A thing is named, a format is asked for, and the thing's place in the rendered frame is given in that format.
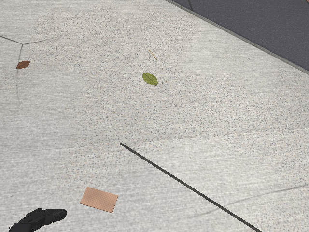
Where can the robot left hand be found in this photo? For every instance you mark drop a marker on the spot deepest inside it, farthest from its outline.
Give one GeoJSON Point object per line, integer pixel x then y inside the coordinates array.
{"type": "Point", "coordinates": [37, 219]}

